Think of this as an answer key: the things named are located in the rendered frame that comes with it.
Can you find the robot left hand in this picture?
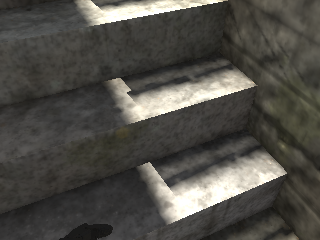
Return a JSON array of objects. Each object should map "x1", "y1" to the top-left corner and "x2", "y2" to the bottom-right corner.
[{"x1": 60, "y1": 223, "x2": 113, "y2": 240}]

